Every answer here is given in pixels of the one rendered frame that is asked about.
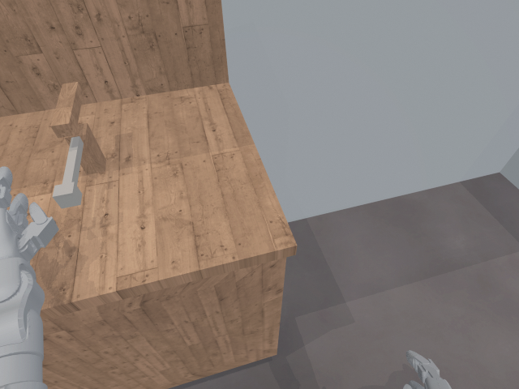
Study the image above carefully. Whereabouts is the right robot hand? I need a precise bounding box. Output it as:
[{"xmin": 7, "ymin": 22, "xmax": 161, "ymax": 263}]
[{"xmin": 403, "ymin": 350, "xmax": 452, "ymax": 389}]

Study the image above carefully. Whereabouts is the left robot hand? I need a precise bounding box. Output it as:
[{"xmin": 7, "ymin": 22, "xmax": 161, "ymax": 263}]
[{"xmin": 0, "ymin": 166, "xmax": 59, "ymax": 264}]

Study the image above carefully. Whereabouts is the tap lever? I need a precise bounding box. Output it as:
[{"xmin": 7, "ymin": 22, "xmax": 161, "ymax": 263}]
[{"xmin": 53, "ymin": 136, "xmax": 84, "ymax": 208}]

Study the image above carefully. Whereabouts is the left robot forearm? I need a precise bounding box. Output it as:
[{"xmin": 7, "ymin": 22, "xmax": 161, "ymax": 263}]
[{"xmin": 0, "ymin": 257, "xmax": 48, "ymax": 389}]

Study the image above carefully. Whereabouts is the counter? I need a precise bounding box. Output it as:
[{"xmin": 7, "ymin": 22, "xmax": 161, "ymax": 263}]
[{"xmin": 0, "ymin": 0, "xmax": 297, "ymax": 389}]

